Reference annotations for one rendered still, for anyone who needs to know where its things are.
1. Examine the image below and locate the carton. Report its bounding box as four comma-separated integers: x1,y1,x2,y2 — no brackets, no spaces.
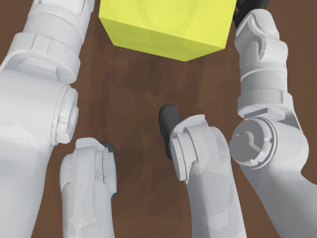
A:
98,0,237,61

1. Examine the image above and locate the right robot forearm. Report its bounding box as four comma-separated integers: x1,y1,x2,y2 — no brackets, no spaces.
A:
234,9,303,133

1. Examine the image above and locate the robot right foot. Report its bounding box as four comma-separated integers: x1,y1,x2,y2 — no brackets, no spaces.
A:
158,104,181,162

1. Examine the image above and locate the robot right hand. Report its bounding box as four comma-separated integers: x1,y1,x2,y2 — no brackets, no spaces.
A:
232,0,269,29

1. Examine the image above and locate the left robot forearm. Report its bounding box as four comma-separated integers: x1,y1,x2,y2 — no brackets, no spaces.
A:
0,0,95,84

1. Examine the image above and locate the robot right upper arm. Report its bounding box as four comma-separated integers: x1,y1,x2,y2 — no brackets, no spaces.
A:
229,117,317,238

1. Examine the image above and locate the robot left upper arm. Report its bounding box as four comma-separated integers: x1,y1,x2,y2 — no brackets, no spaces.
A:
0,68,79,238

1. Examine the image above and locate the right robot shin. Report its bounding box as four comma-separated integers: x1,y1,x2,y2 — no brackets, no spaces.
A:
169,114,231,162

